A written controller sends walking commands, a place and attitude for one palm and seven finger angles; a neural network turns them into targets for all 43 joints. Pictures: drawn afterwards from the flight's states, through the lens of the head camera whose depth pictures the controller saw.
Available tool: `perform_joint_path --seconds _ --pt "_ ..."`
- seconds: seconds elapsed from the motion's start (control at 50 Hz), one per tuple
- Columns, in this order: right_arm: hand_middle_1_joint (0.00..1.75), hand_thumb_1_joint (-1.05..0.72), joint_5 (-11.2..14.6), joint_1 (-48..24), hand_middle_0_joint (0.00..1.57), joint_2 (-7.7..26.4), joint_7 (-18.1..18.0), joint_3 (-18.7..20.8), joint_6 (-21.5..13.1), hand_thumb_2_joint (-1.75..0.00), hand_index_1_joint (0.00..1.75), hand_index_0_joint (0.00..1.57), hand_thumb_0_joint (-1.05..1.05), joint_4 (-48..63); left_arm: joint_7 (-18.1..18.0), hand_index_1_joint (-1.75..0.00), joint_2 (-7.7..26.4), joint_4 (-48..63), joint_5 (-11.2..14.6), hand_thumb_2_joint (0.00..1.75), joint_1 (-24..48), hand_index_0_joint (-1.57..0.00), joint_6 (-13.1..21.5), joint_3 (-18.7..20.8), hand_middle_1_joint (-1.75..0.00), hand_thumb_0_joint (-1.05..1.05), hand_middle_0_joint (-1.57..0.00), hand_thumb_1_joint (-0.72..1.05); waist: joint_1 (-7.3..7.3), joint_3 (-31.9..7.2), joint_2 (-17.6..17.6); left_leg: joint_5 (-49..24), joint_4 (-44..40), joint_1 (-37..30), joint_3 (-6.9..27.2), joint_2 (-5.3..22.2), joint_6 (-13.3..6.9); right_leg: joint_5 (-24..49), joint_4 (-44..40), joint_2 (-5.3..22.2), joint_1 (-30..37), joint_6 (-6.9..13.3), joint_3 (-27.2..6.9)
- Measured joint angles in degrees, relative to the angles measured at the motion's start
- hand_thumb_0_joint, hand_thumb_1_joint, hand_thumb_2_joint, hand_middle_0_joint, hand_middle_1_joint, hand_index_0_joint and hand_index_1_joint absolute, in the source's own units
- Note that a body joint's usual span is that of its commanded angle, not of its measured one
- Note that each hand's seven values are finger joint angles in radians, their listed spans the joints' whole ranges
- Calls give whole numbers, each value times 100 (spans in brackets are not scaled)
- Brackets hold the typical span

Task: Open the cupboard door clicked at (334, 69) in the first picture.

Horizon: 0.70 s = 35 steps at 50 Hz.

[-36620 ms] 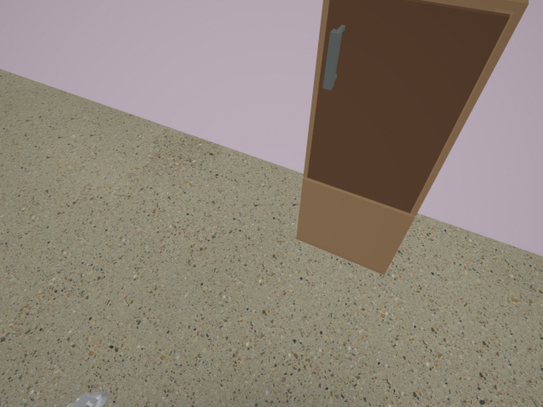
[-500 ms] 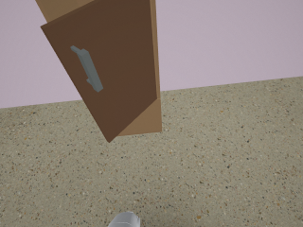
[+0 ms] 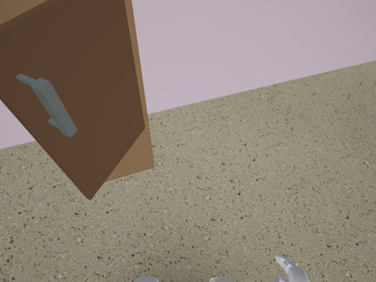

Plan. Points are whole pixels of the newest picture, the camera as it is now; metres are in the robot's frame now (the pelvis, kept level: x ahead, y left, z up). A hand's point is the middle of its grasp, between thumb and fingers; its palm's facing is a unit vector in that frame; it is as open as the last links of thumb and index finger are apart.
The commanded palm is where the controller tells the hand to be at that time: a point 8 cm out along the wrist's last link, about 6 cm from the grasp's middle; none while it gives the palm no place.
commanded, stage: walk to a spot facing it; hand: left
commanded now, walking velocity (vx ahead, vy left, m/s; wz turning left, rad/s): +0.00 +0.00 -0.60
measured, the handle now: (48, 107) +0.39 +0.33 +0.12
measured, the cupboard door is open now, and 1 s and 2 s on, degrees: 44 44 44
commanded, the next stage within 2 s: none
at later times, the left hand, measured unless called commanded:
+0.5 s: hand (139, 254) +0.18 +0.14 -0.16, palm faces -0.33 -0.92 -0.23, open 7.4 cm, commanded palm none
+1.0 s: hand (168, 236) +0.23 +0.07 -0.15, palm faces -0.54 -0.80 -0.25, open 7.4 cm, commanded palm none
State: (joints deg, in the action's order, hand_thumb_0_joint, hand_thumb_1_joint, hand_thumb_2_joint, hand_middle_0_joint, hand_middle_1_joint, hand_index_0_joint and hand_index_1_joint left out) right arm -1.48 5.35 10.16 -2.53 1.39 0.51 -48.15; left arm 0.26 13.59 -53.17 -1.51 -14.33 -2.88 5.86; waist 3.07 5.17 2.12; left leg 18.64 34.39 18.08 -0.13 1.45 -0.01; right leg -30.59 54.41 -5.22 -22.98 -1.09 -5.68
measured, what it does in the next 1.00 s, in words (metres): steps on the spot, turning right: right foot, then left foot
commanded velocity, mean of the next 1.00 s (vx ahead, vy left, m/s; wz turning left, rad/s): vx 0.05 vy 0.00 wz -0.60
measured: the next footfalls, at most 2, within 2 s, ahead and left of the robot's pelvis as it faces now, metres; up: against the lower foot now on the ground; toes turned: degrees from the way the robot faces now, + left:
right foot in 0.26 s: +0.03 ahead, -0.15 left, +0.00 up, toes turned -13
left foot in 0.56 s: +0.12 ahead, +0.08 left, +0.00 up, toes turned -18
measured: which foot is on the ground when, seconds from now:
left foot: down 0.00-0.26, up 0.28-0.54, down 0.56-0.86, up 0.88-1.00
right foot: up 0.00-0.24, down 0.26-0.56, up 0.58-0.86, down 0.88-1.00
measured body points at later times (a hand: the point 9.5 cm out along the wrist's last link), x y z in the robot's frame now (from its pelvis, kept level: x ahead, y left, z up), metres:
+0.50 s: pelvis +0.02 -0.02 +0.00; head +0.07 -0.03 +0.45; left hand +0.20 +0.18 -0.14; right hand -0.01 -0.29 -0.14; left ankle +0.06 +0.10 -0.70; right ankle -0.01 -0.14 -0.73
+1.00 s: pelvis +0.04 -0.04 +0.00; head +0.08 -0.08 +0.45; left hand +0.26 +0.11 -0.13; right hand -0.07 -0.28 -0.15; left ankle +0.10 +0.09 -0.67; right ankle -0.03 -0.13 -0.73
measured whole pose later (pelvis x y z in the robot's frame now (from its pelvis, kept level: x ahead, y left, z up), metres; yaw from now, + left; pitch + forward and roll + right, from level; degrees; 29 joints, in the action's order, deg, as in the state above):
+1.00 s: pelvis +0.04 -0.04 +0.00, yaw -36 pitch +1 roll +0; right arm -1.1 13.1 13.8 -0.7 3.9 3.9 -53.4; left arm 0.4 11.4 -51.7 -1.5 -10.1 -1.0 4.2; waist -0.4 5.5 -2.0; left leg 27.3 59.3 25.5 -3.6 5.9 3.8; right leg -17.9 32.4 -0.1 -15.4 1.0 1.3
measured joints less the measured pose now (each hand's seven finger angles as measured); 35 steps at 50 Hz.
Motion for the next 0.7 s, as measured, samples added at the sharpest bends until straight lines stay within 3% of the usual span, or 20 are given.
perform_joint_path --seconds 0.04,0.08,0.14,0.22,0.26,0.32,0.38,0.44,0.52,0.56,0.62,0.66,0.7 --pt "30 -91 -35 172 20 -9 -1 -42 -8 -90 30 20 1 -2 53 -30 91 54 -1 89 151 -20 -18 27 -30 0 -20 91 -12 69 1 -32 -125 -108 -101 87 30 35 726 212 -314 -103 301" --pt "30 -91 -49 336 20 13 -5 -50 -2 -90 30 20 1 -49 106 -30 137 136 12 89 286 -19 -39 27 -30 0 -20 91 -38 127 -62 -99 -280 -231 -204 199 48 142 832 405 -449 -163 513" --pt "30 -91 -62 561 20 96 7 -18 26 -90 30 20 1 -148 173 -30 159 244 17 89 458 -19 -55 -5 -30 0 -19 91 -133 180 -201 -99 -383 -373 -389 380 93 285 152 595 -363 -156 731" --pt "30 -91 -57 840 20 273 53 65 84 -90 30 20 1 -270 221 -30 169 330 21 89 654 -19 -24 -57 -30 0 -19 91 -298 200 -353 110 -164 -439 -680 601 219 688 -1100 636 62 -25 915" --pt "30 -91 -14 1032 20 352 84 115 133 -90 30 20 1 -293 225 -30 237 420 11 89 660 -19 66 -99 -30 0 -19 91 -365 111 -283 344 318 -280 -840 625 295 1501 -2000 703 457 171 859" --pt "30 -91 54 929 20 572 77 216 311 -90 30 20 1 -435 90 -30 106 382 19 89 788 -19 153 -152 -30 0 -20 91 -433 238 -466 1208 1934 322 -394 525 323 1217 -1696 552 347 206 707" --pt "30 -91 79 795 20 593 65 252 356 -90 30 20 1 -481 -21 -30 11 370 6 89 774 -19 109 -183 -30 0 -20 91 -471 278 -386 1087 2682 724 -237 343 365 1293 -1881 488 453 160 488" --pt "30 -91 92 731 20 497 88 246 306 -90 30 20 1 -387 -37 -30 -50 307 -15 89 716 -20 61 -215 -30 0 -20 91 -486 214 -227 847 2256 761 -267 229 396 1439 -2110 461 548 144 259" --pt "30 -91 101 683 20 337 110 193 199 -90 30 19 1 -247 11 -30 -116 254 -18 89 640 -20 3 -239 -30 0 -20 91 -481 108 -110 399 1004 431 -280 89 363 1458 -2130 374 519 56 -2" --pt "30 -91 76 758 20 317 107 137 86 -90 30 20 1 -160 36 -30 -163 275 26 89 571 -20 -47 -237 -30 0 -20 91 -482 -26 -202 -51 108 166 -201 147 204 1325 -1909 223 345 25 -45" --pt "30 -91 -22 781 20 136 85 41 -10 -90 30 20 1 -191 94 -30 -96 239 29 89 601 -20 -97 -181 -30 0 -20 91 -420 0 -88 -40 320 187 -411 256 -28 280 -451 254 -177 -2 177" --pt "30 -91 -54 863 20 33 82 -9 -32 -90 30 20 1 -216 153 -30 -66 204 13 89 624 -20 -101 -129 -30 0 -20 91 -389 3 -73 -28 136 24 -523 345 -31 224 354 364 -411 -65 437" --pt "30 -91 -67 933 20 -23 72 -36 -29 -90 30 20 1 -257 194 -30 -69 214 14 89 640 -20 -103 -103 -30 1 -20 91 -349 8 -114 -123 -127 -155 -627 440 17 291 497 499 -443 -122 668"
